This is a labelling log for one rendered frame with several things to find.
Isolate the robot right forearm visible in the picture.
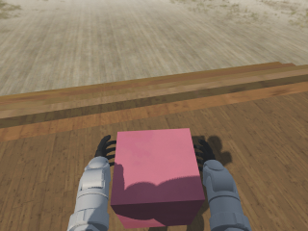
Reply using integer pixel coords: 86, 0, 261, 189
202, 160, 252, 231

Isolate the robot left hand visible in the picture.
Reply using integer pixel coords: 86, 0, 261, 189
94, 135, 116, 167

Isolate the carton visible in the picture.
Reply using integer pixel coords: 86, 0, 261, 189
110, 128, 205, 229

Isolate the robot right hand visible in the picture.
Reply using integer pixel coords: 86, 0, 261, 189
193, 139, 216, 171

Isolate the robot left forearm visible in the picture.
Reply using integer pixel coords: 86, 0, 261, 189
66, 156, 111, 231

